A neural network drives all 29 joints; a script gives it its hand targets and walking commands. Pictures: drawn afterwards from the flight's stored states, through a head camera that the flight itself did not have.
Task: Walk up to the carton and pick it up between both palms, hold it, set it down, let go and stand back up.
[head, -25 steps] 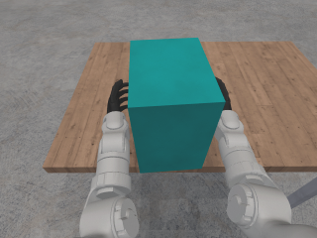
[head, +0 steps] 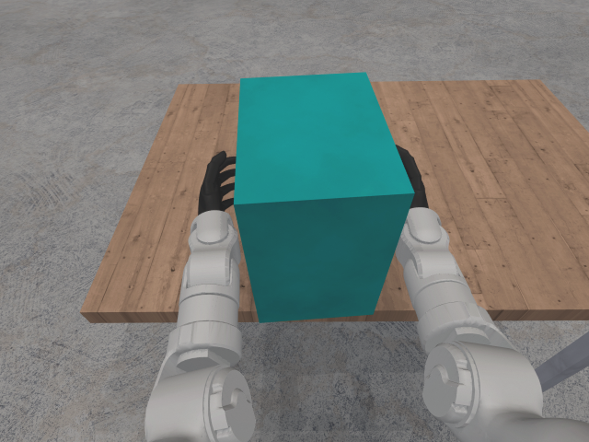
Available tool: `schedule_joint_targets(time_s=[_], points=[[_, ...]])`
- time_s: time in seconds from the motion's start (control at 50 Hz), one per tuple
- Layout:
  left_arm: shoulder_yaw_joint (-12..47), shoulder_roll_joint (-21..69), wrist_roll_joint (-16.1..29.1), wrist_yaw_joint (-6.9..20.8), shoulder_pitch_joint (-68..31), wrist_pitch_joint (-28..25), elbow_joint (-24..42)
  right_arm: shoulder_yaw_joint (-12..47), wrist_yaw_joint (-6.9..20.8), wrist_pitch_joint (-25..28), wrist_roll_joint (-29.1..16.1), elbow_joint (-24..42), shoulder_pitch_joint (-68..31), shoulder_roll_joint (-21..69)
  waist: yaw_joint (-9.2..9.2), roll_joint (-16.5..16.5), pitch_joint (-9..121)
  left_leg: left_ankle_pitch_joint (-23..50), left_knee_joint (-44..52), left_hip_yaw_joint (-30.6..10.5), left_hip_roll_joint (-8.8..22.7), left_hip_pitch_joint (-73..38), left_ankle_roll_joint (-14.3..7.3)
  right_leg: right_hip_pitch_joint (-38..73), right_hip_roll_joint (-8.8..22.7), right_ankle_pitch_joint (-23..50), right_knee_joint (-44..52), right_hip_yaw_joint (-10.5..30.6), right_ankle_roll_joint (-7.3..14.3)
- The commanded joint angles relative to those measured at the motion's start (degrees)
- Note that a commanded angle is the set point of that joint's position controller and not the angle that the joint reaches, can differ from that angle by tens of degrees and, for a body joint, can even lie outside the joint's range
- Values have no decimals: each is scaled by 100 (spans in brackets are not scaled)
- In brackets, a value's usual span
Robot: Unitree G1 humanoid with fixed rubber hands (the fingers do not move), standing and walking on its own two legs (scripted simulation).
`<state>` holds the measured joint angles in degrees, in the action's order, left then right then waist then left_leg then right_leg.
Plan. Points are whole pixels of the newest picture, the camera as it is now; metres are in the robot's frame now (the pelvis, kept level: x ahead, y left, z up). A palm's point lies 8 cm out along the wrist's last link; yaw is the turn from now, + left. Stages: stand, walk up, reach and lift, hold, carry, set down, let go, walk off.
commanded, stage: reach and lift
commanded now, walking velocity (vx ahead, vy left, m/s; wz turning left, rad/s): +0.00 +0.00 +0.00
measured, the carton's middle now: (310, 202) +0.43 +0.00 +0.09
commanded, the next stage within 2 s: none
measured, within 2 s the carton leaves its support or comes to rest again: leaves its support in 0.08 s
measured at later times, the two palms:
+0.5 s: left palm (197, 214) +0.36 +0.14 +0.15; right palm (412, 213) +0.36 -0.13 +0.14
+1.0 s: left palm (197, 171) +0.39 +0.13 +0.19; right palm (423, 168) +0.38 -0.14 +0.19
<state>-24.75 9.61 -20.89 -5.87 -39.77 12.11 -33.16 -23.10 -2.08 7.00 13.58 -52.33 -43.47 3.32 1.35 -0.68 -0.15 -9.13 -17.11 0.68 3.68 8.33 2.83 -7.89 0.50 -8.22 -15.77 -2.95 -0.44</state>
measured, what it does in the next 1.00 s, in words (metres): stands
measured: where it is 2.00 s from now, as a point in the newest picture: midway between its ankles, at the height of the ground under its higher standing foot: outside the picture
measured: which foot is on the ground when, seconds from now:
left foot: down 0.00-1.00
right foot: down 0.00-1.00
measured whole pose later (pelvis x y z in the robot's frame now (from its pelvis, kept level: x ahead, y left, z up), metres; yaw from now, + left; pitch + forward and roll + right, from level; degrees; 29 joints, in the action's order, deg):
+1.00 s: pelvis -0.01 +0.01 +0.00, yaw +1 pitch -5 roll -1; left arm -17.9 2.0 -15.6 -7.3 -46.0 25.5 -32.3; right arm -6.6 -9.5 -4.6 -8.1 -53.3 -50.4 -2.1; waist 4.4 -1.6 0.8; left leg -10.1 -19.3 0.2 3.6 3.8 2.2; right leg -1.9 0.6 -7.9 -15.2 -3.4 -0.8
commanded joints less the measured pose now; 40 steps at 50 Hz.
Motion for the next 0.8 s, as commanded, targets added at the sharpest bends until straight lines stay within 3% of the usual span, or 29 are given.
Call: schedule_joint_targets(time_s=[0.0,0.02,0.04,0.1,0.22,0.28,0.36,0.42,0.46,0.52,0.56,0.58,0.66,0.68,0.7,0.74,0.76,0.78], points=[[2137,2806,316,653,-3972,-701,527,1588,606,870,196,776,-3981,2554,-18,76,3848,2452,-257,534,-416,-793,135,1609,-273,3481,-495,-506,-371],[2103,2752,278,640,-3834,-756,276,1588,585,912,195,588,-3949,2523,-35,-11,3661,2407,-252,561,-408,-681,121,1586,-240,3537,-488,-452,-376],[2169,2801,273,637,-4024,-869,529,1659,580,1081,221,687,-4057,2546,-44,70,3988,2594,-296,544,-404,-775,137,1725,-237,3791,-556,-486,-343],[2084,2713,214,617,-4254,-1036,414,1558,559,1256,300,387,-4164,2440,-71,-7,3908,2491,-291,543,-397,-642,121,1651,-220,3593,-527,-480,-308],[1906,2616,87,677,-4608,-1223,-61,1184,549,1497,541,-80,-4374,2300,-137,29,3662,1672,-90,579,-400,-637,15,1323,-161,2394,-277,-522,-214],[1896,2619,104,684,-4582,-1077,-272,968,519,1322,558,-522,-4189,2245,-69,73,3351,1030,101,609,-384,-743,-18,933,-182,1440,-41,-573,-137],[1621,2417,36,725,-4896,-726,-582,623,549,983,594,-784,-4416,2130,-138,31,2617,-298,468,671,-397,-583,-128,610,-134,165,145,-555,-98],[1813,2610,226,695,-5348,-615,-441,536,555,928,478,-332,-4997,2221,-74,35,2954,-448,434,621,-444,-540,-144,564,-159,22,90,-564,-108],[1794,2625,304,685,-5377,-495,-799,474,582,768,437,-541,-5149,2172,-26,47,2749,-650,428,591,-441,-512,-115,353,-160,-195,149,-552,-88],[1939,2720,430,659,-5427,-399,-516,647,605,666,297,-173,-5247,2292,-22,137,3172,-289,328,554,-446,-776,-71,498,-206,105,81,-530,-81],[1998,2813,503,636,-5422,-307,-720,786,597,545,196,-181,-5352,2341,16,166,3134,-280,301,533,-459,-723,-65,464,-225,53,86,-546,-84],[2167,2876,579,617,-5569,-277,-454,864,622,530,55,-116,-5428,2362,69,291,3421,-74,234,495,-446,-878,-26,459,-244,209,43,-509,-78],[2165,2830,680,615,-5136,-14,-559,1304,518,201,-281,-245,-5114,2546,91,121,3424,688,43,436,-461,-1054,-11,745,-265,827,42,-443,-111],[2395,2972,799,605,-5261,16,-224,1507,500,189,-452,-33,-5292,2582,137,217,3787,1075,-30,404,-454,-1262,38,828,-303,1119,-36,-456,-106],[2372,2856,823,612,-5142,121,-455,1611,457,27,-614,-178,-5284,2562,136,82,3390,1017,-34,409,-478,-1167,4,782,-291,1053,20,-402,-152],[2374,2767,856,659,-5215,249,-369,1831,367,-98,-860,54,-5433,2691,169,87,3192,1033,-48,388,-508,-1009,-58,956,-262,1202,-4,-348,-227],[2518,2861,932,654,-5220,311,-120,2061,343,-142,-1051,396,-5512,2788,102,87,3436,1270,-88,358,-508,-1067,-55,1098,-270,1439,-50,-322,-244],[2483,2792,992,661,-5253,371,-75,2237,263,-257,-1256,480,-5638,2935,95,-116,3282,1330,-109,339,-540,-984,-113,1250,-250,1661,-63,-270,-295]])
